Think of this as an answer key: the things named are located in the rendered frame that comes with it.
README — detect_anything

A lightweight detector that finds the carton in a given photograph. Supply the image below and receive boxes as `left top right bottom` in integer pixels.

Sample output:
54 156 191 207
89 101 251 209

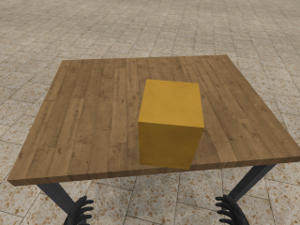
138 79 204 170

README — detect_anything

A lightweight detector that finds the left robot hand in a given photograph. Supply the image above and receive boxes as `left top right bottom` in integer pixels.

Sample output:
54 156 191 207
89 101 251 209
63 195 94 225

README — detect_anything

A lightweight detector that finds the table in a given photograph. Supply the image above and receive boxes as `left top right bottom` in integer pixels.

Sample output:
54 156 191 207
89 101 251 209
7 54 300 225

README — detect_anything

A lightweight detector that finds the right robot hand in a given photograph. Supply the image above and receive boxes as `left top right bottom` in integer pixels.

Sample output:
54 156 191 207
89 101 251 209
215 194 250 225

